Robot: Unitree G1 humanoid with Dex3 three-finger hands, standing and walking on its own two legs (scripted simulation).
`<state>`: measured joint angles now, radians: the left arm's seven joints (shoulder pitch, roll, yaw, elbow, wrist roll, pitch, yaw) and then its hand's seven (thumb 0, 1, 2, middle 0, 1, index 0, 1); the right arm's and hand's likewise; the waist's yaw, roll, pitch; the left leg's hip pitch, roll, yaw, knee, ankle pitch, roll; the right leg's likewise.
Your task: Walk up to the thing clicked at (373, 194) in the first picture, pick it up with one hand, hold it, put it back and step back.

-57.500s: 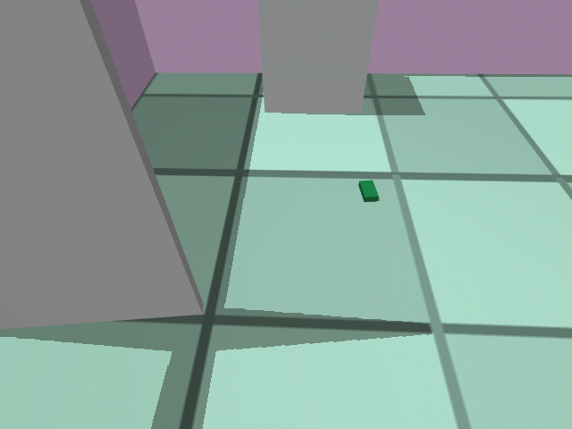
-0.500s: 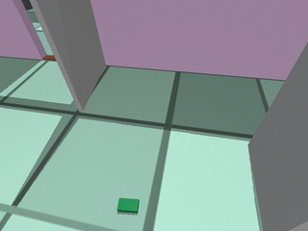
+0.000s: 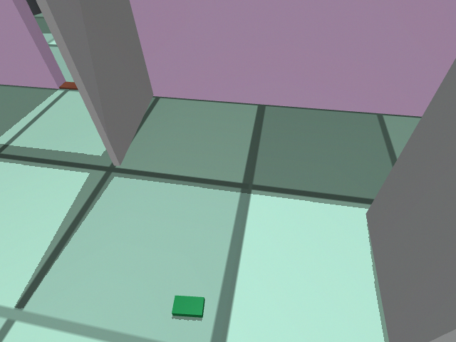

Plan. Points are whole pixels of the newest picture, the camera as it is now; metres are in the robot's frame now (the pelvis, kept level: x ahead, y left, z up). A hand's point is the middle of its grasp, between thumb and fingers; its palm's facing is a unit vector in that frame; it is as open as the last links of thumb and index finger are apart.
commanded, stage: stand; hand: left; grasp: from above
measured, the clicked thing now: (188, 306) +0.43 +0.22 -0.77
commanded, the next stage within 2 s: step back in 0.78 s
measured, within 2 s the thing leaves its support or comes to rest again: neither
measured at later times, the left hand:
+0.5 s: hand out of the picture +0.07 +0.24 -0.16, palm faces +0.00 -0.94 -0.34, open 7.4 cm
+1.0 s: hand out of the picture +0.08 +0.28 -0.17, palm faces -0.02 -0.93 -0.37, open 7.4 cm
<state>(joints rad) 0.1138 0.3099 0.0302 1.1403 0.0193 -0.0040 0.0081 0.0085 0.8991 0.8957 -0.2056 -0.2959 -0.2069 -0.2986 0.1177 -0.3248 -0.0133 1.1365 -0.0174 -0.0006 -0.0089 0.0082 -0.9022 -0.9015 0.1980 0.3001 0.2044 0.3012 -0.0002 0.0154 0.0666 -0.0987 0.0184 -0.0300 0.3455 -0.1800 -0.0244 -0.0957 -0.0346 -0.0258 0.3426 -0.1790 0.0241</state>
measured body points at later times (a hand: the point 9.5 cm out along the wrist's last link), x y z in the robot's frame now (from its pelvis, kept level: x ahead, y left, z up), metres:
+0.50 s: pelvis +0.00 -0.01 +0.00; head +0.00 -0.01 +0.45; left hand +0.07 +0.29 -0.13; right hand +0.07 -0.30 -0.14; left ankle +0.01 +0.14 -0.75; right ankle +0.01 -0.13 -0.75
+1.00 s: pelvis -0.03 +0.01 -0.01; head +0.04 +0.01 +0.43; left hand +0.08 +0.32 -0.14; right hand +0.06 -0.31 -0.14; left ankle -0.03 +0.12 -0.72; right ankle +0.01 -0.13 -0.75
